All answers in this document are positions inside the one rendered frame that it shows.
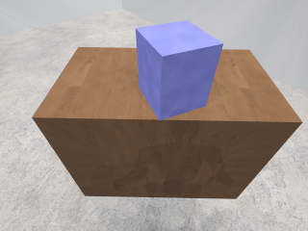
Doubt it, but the pedestal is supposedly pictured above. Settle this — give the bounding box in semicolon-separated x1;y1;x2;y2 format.
32;47;302;199

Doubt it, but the carton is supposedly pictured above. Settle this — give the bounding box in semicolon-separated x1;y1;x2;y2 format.
136;20;223;121

